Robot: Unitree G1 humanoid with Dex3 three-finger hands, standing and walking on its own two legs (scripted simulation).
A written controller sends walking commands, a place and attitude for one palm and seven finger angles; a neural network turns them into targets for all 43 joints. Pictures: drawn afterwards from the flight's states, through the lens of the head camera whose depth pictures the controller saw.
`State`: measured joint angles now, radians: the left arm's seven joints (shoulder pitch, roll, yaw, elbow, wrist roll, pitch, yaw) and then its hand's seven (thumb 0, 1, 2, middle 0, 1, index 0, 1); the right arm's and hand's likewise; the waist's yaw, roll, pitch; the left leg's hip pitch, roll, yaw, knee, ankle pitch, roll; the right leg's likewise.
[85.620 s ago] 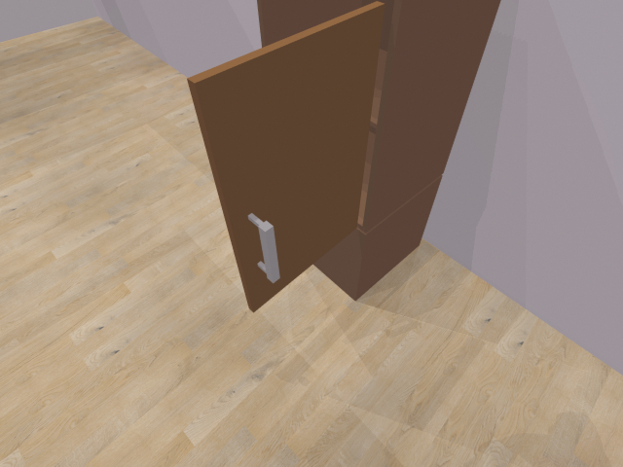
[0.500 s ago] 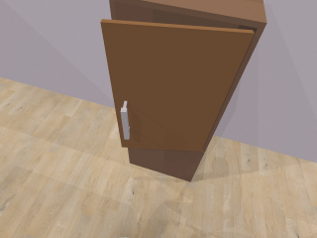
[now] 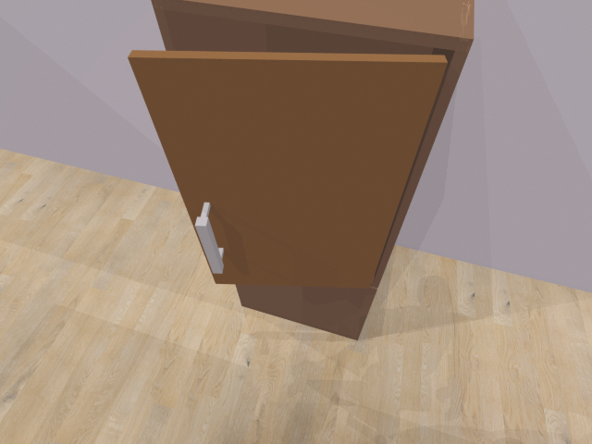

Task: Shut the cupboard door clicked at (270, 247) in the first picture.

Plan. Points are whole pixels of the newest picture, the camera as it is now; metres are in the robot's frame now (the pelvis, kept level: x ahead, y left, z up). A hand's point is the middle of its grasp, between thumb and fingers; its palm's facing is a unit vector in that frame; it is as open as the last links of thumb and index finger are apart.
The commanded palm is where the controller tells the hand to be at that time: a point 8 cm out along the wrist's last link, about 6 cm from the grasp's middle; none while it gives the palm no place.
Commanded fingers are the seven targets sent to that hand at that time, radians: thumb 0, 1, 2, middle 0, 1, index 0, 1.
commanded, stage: come to a stop and stand still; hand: left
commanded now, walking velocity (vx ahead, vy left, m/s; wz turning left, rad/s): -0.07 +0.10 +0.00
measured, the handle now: (212, 239) +0.48 +0.20 -0.11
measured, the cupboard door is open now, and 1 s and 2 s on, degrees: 15 15 15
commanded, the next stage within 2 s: look again from close up in 0.84 s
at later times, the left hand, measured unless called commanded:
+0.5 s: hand out of the picture -0.04 +0.20 -0.17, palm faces +0.01 -0.98 -0.20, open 7.4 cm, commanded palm none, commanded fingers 0.00 0.90 0.90 -0.20 -0.30 -0.20 -0.30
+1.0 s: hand out of the picture -0.06 +0.17 -0.18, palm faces -0.01 -0.99 -0.15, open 7.4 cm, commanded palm none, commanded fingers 0.00 0.90 0.90 -0.20 -0.30 -0.20 -0.30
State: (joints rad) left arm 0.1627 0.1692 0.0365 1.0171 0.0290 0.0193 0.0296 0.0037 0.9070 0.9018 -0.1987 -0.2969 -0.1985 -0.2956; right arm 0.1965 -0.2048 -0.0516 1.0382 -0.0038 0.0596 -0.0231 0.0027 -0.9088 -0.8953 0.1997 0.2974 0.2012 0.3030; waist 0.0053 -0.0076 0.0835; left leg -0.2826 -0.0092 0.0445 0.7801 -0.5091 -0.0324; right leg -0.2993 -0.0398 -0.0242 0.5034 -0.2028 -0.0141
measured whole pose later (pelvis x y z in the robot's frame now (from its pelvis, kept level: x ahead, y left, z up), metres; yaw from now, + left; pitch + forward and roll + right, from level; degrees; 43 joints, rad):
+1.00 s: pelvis -0.05 +0.02 +0.00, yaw -1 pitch -1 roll -1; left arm 0.30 0.12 -0.02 1.13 0.01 -0.01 0.04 0.00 0.91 0.90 -0.20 -0.30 -0.20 -0.30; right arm 0.34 -0.12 0.00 1.13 -0.01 0.01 -0.02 0.00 -0.90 -0.90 0.20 0.30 0.20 0.30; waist -0.01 0.00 0.05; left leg -0.22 0.03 0.07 0.46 -0.23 0.01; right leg -0.19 0.02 0.00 0.42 -0.21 -0.01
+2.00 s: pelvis +0.02 +0.00 -0.01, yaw -1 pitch +1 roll +0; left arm 0.33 0.14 0.00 1.08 0.02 -0.03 0.05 0.00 0.90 0.90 -0.20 -0.30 -0.20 -0.30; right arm 0.22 -0.16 -0.01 1.09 0.00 0.01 -0.04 0.01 -0.91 -0.90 0.20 0.30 0.20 0.30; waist 0.02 -0.01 0.07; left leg -0.26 0.03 0.06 0.62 -0.41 0.00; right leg -0.16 0.04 -0.01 0.54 -0.38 -0.04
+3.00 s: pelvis +0.01 +0.00 +0.00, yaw -2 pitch -1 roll +1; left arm 0.30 0.14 -0.02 1.10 0.01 -0.01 0.03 0.00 0.90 0.90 -0.20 -0.30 -0.20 -0.30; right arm 0.33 -0.16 0.02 1.07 -0.02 -0.01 -0.02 0.02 -0.92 -0.90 0.20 0.30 0.20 0.30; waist 0.00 0.06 0.01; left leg -0.21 0.00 0.08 0.49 -0.27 0.02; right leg -0.24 -0.04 -0.06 0.52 -0.27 -0.01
